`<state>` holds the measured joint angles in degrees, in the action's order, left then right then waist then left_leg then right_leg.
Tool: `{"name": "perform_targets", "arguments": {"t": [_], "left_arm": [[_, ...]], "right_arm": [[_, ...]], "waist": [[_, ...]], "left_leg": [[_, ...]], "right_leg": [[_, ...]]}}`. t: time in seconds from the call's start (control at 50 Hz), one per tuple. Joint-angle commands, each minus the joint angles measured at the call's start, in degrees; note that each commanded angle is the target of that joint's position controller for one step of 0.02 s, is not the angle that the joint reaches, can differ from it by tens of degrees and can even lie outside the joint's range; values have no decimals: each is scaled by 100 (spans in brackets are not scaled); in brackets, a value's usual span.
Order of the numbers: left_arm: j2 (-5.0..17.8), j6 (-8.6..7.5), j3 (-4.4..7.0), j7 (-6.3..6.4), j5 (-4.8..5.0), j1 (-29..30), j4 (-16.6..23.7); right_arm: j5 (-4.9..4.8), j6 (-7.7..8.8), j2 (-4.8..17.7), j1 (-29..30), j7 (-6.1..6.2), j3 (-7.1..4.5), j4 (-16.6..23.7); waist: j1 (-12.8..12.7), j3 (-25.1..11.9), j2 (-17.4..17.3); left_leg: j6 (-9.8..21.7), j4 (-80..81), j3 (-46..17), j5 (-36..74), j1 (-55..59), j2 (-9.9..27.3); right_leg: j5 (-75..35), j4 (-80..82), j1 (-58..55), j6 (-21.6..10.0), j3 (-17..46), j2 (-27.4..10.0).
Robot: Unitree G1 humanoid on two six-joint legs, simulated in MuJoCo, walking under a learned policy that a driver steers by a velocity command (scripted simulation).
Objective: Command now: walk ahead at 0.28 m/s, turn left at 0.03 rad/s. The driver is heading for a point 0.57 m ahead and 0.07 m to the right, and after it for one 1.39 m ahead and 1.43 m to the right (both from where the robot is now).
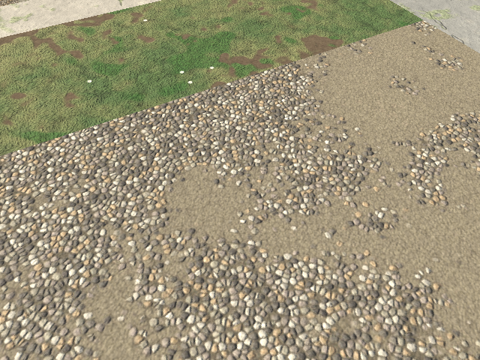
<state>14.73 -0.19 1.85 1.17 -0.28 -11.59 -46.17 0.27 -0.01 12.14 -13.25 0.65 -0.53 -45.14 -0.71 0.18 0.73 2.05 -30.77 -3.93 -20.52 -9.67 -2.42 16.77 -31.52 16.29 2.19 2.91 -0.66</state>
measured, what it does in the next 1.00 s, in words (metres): walks ahead: right foot, then left foot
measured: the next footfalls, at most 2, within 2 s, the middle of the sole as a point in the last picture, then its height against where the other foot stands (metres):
right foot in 0.26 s outside the picture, level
left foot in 0.72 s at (237, 310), level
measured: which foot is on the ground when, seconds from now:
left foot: down 0.00-0.26, up 0.28-0.70, down 0.72-1.00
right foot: up 0.00-0.24, down 0.26-0.72, up 0.74-1.00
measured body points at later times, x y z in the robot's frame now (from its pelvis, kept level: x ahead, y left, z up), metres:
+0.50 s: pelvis +0.24 -0.09 +0.01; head +0.24 -0.11 +0.46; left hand +0.20 +0.16 -0.12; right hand +0.42 -0.34 -0.09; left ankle +0.35 +0.08 -0.64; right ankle +0.14 -0.18 -0.73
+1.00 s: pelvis +0.58 -0.07 +0.01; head +0.63 -0.10 +0.45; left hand +0.79 +0.19 -0.09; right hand +0.64 -0.37 -0.11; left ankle +0.64 +0.03 -0.73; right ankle +0.65 -0.22 -0.67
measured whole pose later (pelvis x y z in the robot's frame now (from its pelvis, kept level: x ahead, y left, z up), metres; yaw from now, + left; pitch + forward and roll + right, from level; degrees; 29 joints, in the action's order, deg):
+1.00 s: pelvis +0.58 -0.07 +0.01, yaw -14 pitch +0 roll +3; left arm 19.9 1.9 4.7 1.3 1.2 -10.2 -38.8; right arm 1.0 4.7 16.7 -8.7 0.1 -3.8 -45.0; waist 1.1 6.5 1.7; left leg 1.9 -22.0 13.2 -8.9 -13.2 1.4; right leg 14.5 -58.4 38.5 3.1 -0.9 -6.6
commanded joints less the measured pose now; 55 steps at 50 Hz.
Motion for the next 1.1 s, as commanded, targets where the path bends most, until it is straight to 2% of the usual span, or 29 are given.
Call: {"name": "perform_targets", "arguments": {"t": [0.02,0.04,0.08,0.18,0.22,0.24,0.26,0.28,0.3,0.32,0.36,0.38,0.42,0.5,0.56,0.64,0.68,0.7,0.72,0.74,0.76,0.78,0.8,0.82,0.84,0.88,0.92,1.02,1.1], "left_arm": [[620,-209,161,-19,231,901,620],[663,-334,178,-54,316,1101,742],[630,-567,168,-165,284,997,721],[501,-661,70,-362,200,733,560],[713,-583,170,-301,241,-129,293],[914,-546,284,-231,286,-975,78],[1314,-538,425,-159,248,-2168,-169],[1885,-586,473,-196,55,-2574,-153],[1344,-643,318,-257,39,-1920,29],[1113,-665,236,-266,51,-1514,106],[866,-619,139,-325,-21,-1122,170],[736,-605,81,-333,-77,-974,186],[661,-629,47,-320,-16,-981,137],[637,-668,22,-205,44,-1285,-18],[606,-674,-13,-105,110,-1774,-204],[758,-549,7,-44,155,-2061,-369],[1021,-421,83,1,49,-2153,-438],[1171,-337,129,8,-27,-2098,-447],[1260,-268,151,8,-64,-1733,-363],[797,-306,46,27,-229,-1653,-32],[-238,-375,-218,-71,-21,-2963,-70],[823,-387,47,-88,147,-2237,-28],[1074,-342,188,-45,316,-1329,345],[946,-301,177,12,271,-1081,427],[844,-205,216,28,224,-1066,409],[466,83,223,36,287,-1505,424],[339,267,225,87,238,-1309,626],[535,293,286,-138,92,-826,802],[913,388,451,-319,124,-293,1171]], "right_arm": [[-115,94,1509,-634,42,-452,141],[-103,216,1439,-704,54,-443,106],[-125,404,1143,-692,45,-391,83],[-203,399,1348,-412,-66,-460,203],[-175,417,1301,-400,-100,-432,203],[-106,454,1134,-315,-122,-360,232],[-7,513,813,-69,-134,-256,379],[-150,662,201,-399,-97,-98,722],[-393,736,743,-264,-84,-205,732],[-430,774,974,147,-113,-250,816],[-173,750,863,168,-126,-230,718],[-170,694,793,75,-167,-232,705],[-187,563,663,68,-201,-202,660],[-100,560,622,916,-190,-161,997],[-153,686,408,1733,-335,-64,1278],[-177,798,459,2369,-534,-87,1562],[-105,799,771,1985,-499,-234,1586],[-112,761,1055,1191,-424,-358,1412],[-102,712,1238,-26,-316,-439,1111],[90,637,1727,-1115,-184,-520,870],[256,713,1854,-1045,-279,-515,775],[231,612,1332,-940,-204,-442,1024],[160,569,1060,-462,-145,-355,989],[77,551,959,-157,-101,-337,841],[70,553,818,96,-74,-313,769],[150,601,740,695,-86,-316,722],[124,632,798,1267,-98,-348,679],[-46,543,1150,1519,9,-471,560],[-202,298,1406,1366,-7,-574,434]], "waist": [[579,836,-1139],[616,1125,-1119],[529,934,-817],[284,314,-842],[-207,183,-671],[-679,-126,-547],[-1292,-615,306],[-982,-1182,2130],[-781,-656,1260],[-645,-24,824],[-308,234,231],[-97,347,443],[29,538,470],[-91,841,175],[-337,943,127],[-309,978,203],[36,382,691],[469,-171,1008],[1178,-768,1099],[1337,-1961,427],[457,-3458,-1798],[907,-3758,-1095],[826,-2522,-1064],[572,-1642,-502],[324,-1061,-465],[-207,-583,-711],[-415,-75,-799],[-335,-352,-459],[-184,-192,-391]], "left_leg": [[1215,2310,-2724,-3230,-167,1825],[1443,2502,-3181,-2925,127,2139],[1414,2320,-2902,-1850,1194,2185],[995,2186,-1097,-392,-16,1392],[862,1668,-782,23,-872,1263],[716,742,-518,898,-1321,1074],[394,-1464,-13,1286,-2218,629],[125,-3723,-61,-962,-3634,-135],[237,-4576,-506,-635,-4427,140],[372,-4708,-345,-127,-4849,506],[358,-4173,-188,653,-4361,944],[304,-3968,-183,912,-4065,1066],[162,-3740,-52,1256,-4055,1113],[-97,-2439,290,2391,-4145,966],[-45,-1192,618,3248,-3440,729],[124,121,735,3129,-2852,307],[216,168,823,2604,-1937,-164],[337,73,758,2358,-1037,-278],[476,267,550,3076,423,76],[653,-733,-648,4502,2860,1427],[1969,-411,-3400,4889,4921,3267],[1640,46,-3054,4538,4292,2785],[1362,154,-1823,4886,3319,2566],[1192,411,-1169,5164,2162,2296],[1139,711,-716,4882,1183,2145],[1142,1440,-45,3926,-354,2093],[1156,1855,547,3640,-1233,2112],[968,1615,1557,3405,-647,1841],[681,1004,1656,2964,65,2142]], "right_leg": [[954,-1286,1655,-213,-367,109],[1065,-1747,2401,-374,-43,-174],[739,-1818,3266,-551,154,-529],[-490,-233,591,-307,-655,-111],[-583,-214,-814,-323,-870,120],[-347,-235,-1808,-449,-872,176],[420,92,-3044,-722,113,-524],[3119,1566,-3783,-1587,3731,-2017],[3993,2175,-3303,-1691,4704,-2262],[3268,2058,-2835,-1593,3930,-2222],[1843,2025,-1926,-1433,2538,-1624],[1552,2149,-1465,-1363,2124,-1416],[958,2418,-1109,-1352,1559,-1210],[-546,2846,-804,-1316,585,-951],[-1382,3204,-810,-1230,69,-884],[-3239,2803,-1830,-1101,-174,-1045],[-5933,1763,-2413,-951,77,-1161],[-6879,778,-2511,-841,178,-1158],[-6851,-632,-1918,-601,97,-1002],[-4313,-2448,-256,-427,162,-541],[2013,-5063,1758,-175,638,526],[1765,-5434,1790,-107,911,222],[1496,-5190,2208,-76,581,-50],[1151,-4809,2215,-3,349,-307],[961,-4674,2013,63,241,-445],[872,-4459,1185,128,152,-685],[758,-3763,1123,209,25,-829],[-1565,-1773,634,-77,-297,-744],[-985,-1153,738,-376,-672,-573]]}}
Velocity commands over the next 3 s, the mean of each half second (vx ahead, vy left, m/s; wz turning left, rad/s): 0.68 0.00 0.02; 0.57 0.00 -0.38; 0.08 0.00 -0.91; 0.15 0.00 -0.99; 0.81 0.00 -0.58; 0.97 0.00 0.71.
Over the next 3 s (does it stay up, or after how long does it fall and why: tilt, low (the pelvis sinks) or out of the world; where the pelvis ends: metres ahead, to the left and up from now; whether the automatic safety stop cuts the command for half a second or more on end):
stays up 0.71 -0.90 0.00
